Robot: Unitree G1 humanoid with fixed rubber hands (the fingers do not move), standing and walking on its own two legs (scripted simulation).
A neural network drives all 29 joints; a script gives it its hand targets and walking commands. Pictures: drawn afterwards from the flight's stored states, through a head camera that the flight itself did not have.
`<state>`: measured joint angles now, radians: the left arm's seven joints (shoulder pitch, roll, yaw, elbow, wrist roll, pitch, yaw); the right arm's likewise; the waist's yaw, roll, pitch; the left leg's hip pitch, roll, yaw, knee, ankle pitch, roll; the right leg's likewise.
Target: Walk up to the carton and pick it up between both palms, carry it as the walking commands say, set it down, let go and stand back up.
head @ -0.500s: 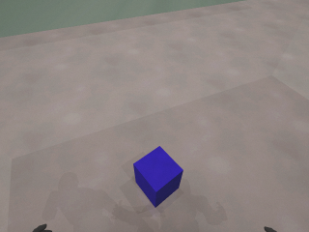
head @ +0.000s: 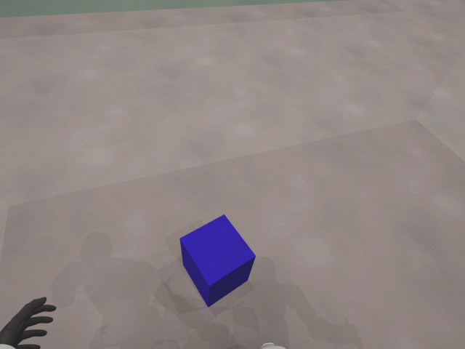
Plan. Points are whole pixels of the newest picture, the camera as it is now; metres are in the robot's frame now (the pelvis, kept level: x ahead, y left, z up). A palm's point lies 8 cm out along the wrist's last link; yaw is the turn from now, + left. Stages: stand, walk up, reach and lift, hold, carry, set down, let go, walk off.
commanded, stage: walk up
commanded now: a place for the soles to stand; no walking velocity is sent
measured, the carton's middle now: (216, 260) +0.56 -0.02 -0.63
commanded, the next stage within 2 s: none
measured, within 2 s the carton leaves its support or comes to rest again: neither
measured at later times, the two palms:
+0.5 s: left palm out of the picture +0.13 +0.21 -0.10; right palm out of the picture +0.27 -0.50 -0.03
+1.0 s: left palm out of the picture +0.10 +0.10 -0.08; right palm (411, 208) +0.45 -0.49 -0.10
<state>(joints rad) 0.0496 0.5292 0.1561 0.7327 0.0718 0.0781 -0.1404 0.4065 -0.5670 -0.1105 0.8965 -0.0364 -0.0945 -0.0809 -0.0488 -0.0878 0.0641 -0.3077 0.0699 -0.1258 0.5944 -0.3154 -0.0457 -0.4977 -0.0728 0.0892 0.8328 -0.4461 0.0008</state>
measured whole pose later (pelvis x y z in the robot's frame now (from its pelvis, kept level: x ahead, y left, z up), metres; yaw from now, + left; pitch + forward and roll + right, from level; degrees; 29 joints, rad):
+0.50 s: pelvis +0.12 -0.15 -0.01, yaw +15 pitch -2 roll +1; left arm 0.25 0.52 0.13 0.65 0.06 0.08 -0.10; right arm 0.40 -0.56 -0.08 0.76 -0.02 -0.12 -0.11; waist 0.01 -0.11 0.07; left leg -0.39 0.02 -0.06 0.78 -0.37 -0.02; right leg -0.57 -0.11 0.05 1.09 -0.42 0.00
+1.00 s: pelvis +0.19 -0.25 -0.02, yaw +29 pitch -1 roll +0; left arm 0.23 0.50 0.06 0.80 0.00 -0.04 0.03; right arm 0.22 -0.49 -0.07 0.76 -0.02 -0.01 0.01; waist 0.00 0.03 0.09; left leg -0.43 -0.06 -0.06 0.85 -0.38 0.04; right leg -0.38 -0.07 -0.08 0.82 -0.39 0.00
